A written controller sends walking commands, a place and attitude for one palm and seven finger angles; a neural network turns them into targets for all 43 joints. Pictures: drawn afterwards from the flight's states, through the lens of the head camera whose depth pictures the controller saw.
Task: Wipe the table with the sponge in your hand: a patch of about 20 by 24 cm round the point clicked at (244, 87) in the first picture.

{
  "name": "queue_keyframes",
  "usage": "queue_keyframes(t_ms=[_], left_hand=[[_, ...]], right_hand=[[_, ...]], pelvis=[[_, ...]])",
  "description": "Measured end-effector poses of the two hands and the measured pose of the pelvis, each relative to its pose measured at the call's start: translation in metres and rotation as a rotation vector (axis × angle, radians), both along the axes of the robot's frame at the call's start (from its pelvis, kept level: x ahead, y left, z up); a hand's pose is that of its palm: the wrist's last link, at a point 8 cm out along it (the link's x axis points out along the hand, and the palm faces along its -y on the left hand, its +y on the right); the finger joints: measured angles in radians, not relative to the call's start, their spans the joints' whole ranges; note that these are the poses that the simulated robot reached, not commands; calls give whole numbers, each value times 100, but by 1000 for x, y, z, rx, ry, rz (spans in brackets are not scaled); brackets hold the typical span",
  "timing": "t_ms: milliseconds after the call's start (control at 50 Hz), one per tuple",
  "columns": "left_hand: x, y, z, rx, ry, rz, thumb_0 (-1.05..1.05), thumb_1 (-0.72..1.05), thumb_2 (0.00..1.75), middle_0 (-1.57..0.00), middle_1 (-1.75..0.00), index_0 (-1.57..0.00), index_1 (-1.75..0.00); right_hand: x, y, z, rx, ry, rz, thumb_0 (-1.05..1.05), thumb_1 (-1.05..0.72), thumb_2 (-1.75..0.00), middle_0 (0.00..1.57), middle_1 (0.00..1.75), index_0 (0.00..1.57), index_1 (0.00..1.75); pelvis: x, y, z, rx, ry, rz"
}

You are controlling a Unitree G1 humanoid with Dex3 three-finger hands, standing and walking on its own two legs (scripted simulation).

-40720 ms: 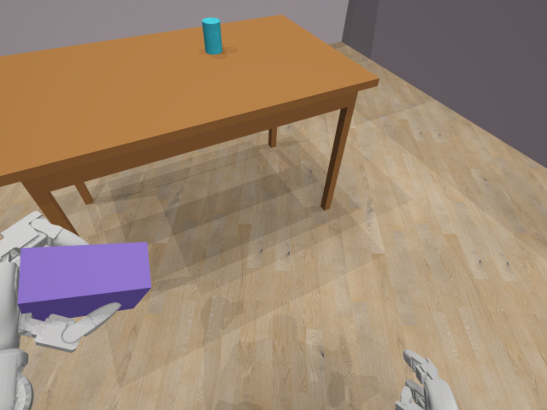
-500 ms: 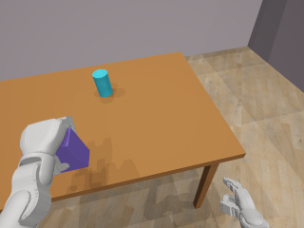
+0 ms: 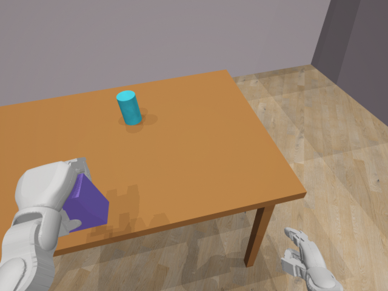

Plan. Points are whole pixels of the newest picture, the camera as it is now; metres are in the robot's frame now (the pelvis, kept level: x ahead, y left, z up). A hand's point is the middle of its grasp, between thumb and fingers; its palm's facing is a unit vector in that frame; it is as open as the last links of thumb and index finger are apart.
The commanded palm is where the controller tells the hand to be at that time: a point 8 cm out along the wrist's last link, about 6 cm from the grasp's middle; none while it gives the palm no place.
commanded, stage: bring the sponge back beside the body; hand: left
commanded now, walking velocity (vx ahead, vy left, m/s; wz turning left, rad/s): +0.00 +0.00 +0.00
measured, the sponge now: (74, 210) +0.21 +0.29 +0.07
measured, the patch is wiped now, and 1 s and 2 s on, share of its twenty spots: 1.00 1.00 1.00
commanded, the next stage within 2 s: step back with the hand held close in 0.80 s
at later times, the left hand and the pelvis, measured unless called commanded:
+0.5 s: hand (65, 218) +0.18 +0.27 +0.11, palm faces +0.06 -0.11 -0.99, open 9.5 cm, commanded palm +0.15 +0.27 +0.18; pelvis -0.01 -0.01 +0.00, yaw +0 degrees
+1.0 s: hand (78, 212) +0.19 +0.25 +0.11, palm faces +0.20 -0.57 -0.79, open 9.5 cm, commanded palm +0.15 +0.27 +0.17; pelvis -0.02 -0.01 +0.00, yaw +0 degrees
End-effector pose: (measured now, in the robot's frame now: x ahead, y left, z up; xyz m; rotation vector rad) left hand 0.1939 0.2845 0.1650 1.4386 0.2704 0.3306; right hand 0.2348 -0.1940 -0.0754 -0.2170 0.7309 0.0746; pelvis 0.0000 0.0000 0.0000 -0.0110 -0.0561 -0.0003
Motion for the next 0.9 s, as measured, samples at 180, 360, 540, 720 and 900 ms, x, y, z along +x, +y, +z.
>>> queue_keyframes(t_ms=[180, 360, 540, 720, 900], left_hand=[[-13, -7, -2, -1, 9, -10, -1, -49, 110, -79, -138, -80, -141], [-27, -14, 0, -2, -7, -15, -1, -49, 110, -79, -138, -80, -141], [-38, -18, -2, -2, -1, -3, -1, -49, 110, -79, -138, -80, -141], [-38, -18, -2, -9, -5, -4, -1, -49, 110, -79, -138, -80, -141], [-37, -21, 1, 2, -17, -21, -1, -48, 110, -79, -138, -80, -141]], right_hand=[[-7, -11, -1, -3, -5, -19, 1, -91, -90, 20, 30, 20, 30], [-8, -14, 0, 9, -26, -23, 1, -91, -90, 20, 30, 20, 30], [-6, -13, 2, 16, -42, -15, 1, -91, -90, 20, 30, 20, 30], [-8, -14, 4, 15, -49, -16, 1, -91, -90, 20, 30, 20, 30], [-12, -17, 3, 13, -44, -27, 1, -91, -90, 20, 30, 20, 30]], pelvis=[[-4, -5, -1, 2, -7, -2], [-6, -9, -1, 3, -15, -6], [-9, -11, -2, 5, -21, -5], [-11, -13, -2, 5, -25, -6], [-12, -12, -2, 6, -28, -8]])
